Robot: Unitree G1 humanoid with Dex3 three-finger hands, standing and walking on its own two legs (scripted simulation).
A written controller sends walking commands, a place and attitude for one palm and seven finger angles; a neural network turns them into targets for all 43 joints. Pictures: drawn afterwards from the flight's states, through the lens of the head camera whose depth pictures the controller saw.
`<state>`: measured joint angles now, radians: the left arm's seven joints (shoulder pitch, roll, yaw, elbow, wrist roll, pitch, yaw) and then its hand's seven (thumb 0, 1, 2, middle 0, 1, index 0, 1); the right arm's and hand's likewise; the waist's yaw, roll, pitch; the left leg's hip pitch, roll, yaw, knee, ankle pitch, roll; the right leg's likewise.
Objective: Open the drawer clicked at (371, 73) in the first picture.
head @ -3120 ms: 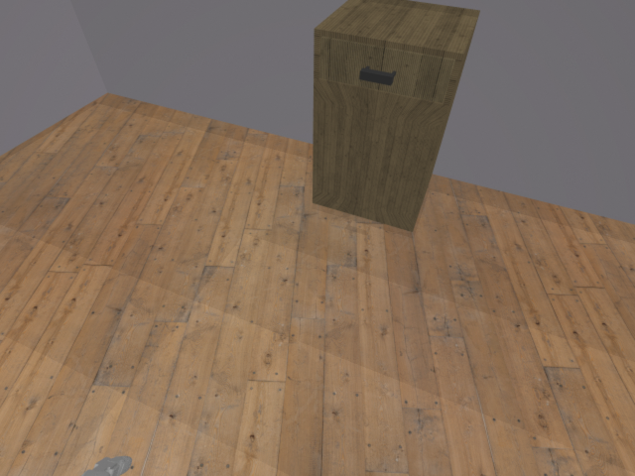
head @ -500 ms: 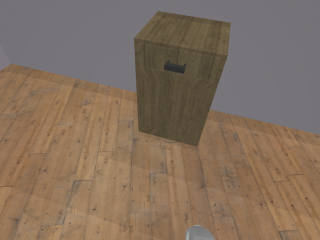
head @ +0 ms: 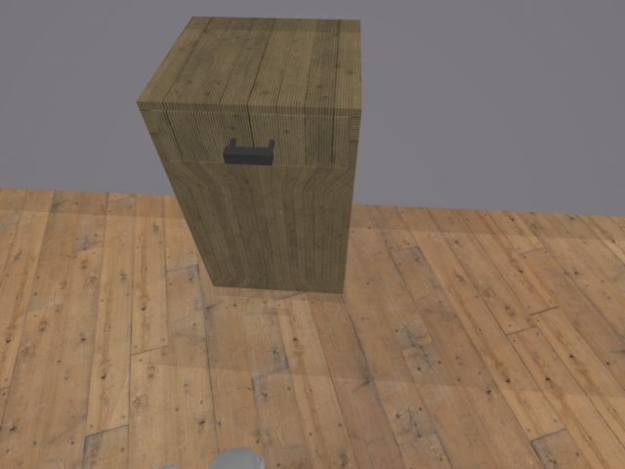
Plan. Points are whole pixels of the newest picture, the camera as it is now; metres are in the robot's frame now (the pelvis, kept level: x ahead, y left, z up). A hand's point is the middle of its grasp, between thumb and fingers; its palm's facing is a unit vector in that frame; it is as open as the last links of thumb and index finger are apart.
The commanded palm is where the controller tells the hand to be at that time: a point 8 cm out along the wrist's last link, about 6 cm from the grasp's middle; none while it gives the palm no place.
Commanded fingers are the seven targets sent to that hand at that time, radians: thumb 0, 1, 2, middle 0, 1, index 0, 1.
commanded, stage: take the last steps up to it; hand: left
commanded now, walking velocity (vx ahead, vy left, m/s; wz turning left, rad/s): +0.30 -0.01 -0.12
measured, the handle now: (250, 149) +0.77 +0.16 -0.08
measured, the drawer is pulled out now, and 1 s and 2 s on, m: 0.00 0.00 0.00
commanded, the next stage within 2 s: come to a stop and stand still in 0.66 s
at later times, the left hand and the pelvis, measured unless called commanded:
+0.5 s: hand out of the picture +0.13 +0.21 -0.17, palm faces -0.01 -0.99 -0.15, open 7.4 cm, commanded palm none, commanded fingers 0.00 0.90 0.90 -0.20 -0.30 -0.20 -0.30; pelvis +0.12 +0.03 +0.01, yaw -4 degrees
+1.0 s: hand (236, 367) +0.30 +0.14 -0.16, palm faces -0.01 -0.97 -0.23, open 7.2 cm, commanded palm none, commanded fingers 0.00 0.90 0.90 -0.20 -0.30 -0.20 -0.30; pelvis +0.24 -0.03 +0.00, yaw -5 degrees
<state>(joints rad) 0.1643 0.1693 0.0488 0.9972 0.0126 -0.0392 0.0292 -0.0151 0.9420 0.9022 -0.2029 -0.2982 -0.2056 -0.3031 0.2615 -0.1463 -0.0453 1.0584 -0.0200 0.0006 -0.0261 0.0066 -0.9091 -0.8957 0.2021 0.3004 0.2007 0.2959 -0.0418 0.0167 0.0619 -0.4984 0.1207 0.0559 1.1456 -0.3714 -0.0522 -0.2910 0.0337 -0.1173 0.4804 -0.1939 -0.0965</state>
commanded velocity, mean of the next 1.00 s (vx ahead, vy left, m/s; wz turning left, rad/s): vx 0.10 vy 0.02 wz -0.04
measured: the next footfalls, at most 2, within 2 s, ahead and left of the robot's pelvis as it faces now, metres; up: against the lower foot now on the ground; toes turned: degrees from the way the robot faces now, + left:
left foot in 0.24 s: +0.12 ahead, +0.15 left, +0.00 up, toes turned +7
right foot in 0.66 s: +0.29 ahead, -0.13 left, +0.00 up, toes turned -14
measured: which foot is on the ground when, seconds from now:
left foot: up 0.00-0.22, down 0.24-0.68, up 0.70-1.00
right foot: down 0.00-0.26, up 0.28-0.64, down 0.66-1.00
